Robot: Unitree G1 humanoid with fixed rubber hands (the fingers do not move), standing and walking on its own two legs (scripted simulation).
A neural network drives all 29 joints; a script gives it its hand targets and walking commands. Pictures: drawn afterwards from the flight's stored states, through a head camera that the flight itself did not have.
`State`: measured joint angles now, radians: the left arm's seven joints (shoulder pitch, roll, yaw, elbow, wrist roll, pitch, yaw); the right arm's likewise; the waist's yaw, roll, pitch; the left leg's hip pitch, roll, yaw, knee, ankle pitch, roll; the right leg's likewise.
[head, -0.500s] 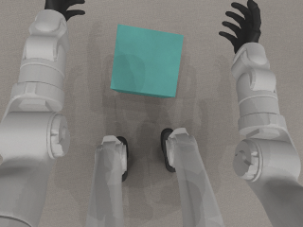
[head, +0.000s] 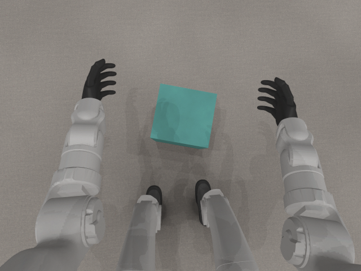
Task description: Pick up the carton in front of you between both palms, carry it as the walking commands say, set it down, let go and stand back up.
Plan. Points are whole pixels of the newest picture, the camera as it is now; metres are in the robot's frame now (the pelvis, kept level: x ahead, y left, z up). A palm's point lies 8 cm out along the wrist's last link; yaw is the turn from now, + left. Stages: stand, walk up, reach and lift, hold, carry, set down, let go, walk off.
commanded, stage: let go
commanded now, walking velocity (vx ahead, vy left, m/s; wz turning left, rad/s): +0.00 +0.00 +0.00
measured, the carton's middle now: (182, 120) +0.46 -0.04 -0.55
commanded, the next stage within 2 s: stand in 1.12 s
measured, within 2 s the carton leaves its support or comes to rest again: neither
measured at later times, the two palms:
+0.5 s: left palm (47, 175) +0.31 +0.21 +0.00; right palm (342, 197) +0.25 -0.25 +0.01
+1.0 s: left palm (14, 234) +0.23 +0.23 +0.03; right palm (345, 217) +0.22 -0.23 +0.03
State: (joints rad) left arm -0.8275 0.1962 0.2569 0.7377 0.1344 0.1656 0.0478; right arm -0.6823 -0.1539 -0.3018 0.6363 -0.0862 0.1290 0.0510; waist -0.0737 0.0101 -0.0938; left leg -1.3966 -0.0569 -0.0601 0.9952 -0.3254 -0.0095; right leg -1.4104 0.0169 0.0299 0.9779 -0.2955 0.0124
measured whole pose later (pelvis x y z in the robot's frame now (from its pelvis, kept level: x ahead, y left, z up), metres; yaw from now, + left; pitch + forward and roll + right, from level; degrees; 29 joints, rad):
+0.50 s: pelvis +0.07 -0.01 +0.09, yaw -1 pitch +14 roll +0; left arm 0.01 0.19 0.11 0.54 0.04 -0.01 -0.01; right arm 0.12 -0.18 -0.05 0.45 0.03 -0.01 0.07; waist -0.06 -0.03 -0.03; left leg -0.51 -0.02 -0.05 0.55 -0.29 0.00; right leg -0.54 0.03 0.05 0.55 -0.26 0.00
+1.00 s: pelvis +0.07 +0.00 +0.10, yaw -2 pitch -5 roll +0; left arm 0.22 0.21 0.04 0.43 0.00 0.13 -0.06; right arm 0.21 -0.21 -0.04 0.40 -0.03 0.17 0.07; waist 0.00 0.01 0.11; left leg -0.07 -0.03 -0.04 0.45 -0.29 0.01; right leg -0.10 0.02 0.06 0.45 -0.26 0.01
